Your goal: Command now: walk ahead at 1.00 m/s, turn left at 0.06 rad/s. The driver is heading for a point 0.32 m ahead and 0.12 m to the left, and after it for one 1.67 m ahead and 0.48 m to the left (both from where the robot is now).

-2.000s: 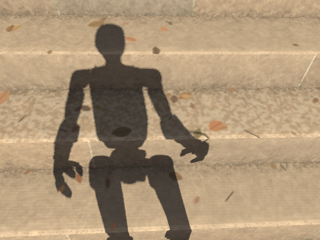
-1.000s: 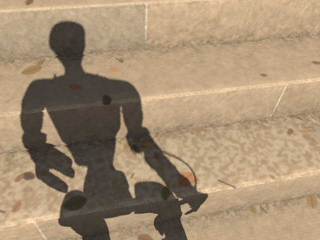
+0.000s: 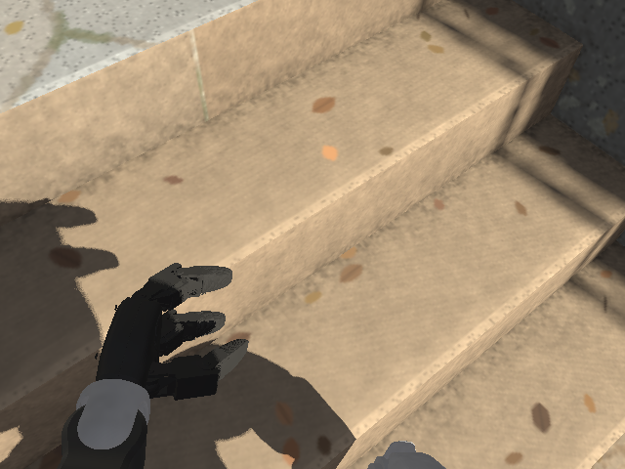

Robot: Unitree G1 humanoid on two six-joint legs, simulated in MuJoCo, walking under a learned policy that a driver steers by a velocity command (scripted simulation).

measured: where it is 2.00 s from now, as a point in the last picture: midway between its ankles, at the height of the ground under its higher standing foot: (40, 150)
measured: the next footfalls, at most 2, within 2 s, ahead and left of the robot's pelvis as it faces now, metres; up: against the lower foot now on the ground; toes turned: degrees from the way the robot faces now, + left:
left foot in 0.40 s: +0.42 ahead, +0.13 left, +0.36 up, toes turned +13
right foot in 0.84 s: +0.68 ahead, +0.13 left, +0.54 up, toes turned +28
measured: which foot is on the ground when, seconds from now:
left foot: down 0.00-0.00, up 0.02-0.38, down 0.40-0.86, up 0.88-1.00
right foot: down 0.00-0.40, up 0.42-0.82, down 0.84-1.00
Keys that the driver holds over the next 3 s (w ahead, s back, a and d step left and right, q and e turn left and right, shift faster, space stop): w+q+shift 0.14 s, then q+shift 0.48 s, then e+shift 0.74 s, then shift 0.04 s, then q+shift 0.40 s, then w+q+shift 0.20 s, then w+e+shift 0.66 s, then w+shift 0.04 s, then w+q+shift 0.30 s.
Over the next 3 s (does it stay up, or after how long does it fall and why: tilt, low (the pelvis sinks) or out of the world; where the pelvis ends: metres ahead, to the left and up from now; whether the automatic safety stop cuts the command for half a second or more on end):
stays up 1.17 0.35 0.68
